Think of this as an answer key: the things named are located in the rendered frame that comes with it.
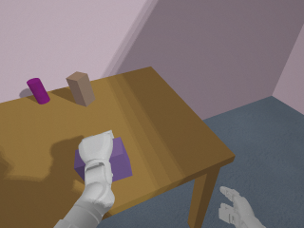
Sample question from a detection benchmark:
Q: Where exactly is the robot left forearm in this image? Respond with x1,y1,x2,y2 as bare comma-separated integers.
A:
53,159,115,228

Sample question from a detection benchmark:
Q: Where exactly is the right robot hand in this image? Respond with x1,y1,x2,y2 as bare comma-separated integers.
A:
218,186,255,228

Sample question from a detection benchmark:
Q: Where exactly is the table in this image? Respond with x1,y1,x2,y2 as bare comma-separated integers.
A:
0,66,236,228

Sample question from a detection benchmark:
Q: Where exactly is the robot right forearm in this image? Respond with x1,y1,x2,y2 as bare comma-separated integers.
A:
238,215,266,228

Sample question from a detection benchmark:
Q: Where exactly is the left robot hand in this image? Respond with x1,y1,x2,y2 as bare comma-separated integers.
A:
78,130,115,177

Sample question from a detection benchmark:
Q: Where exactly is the sponge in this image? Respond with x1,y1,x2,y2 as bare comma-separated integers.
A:
74,137,133,182

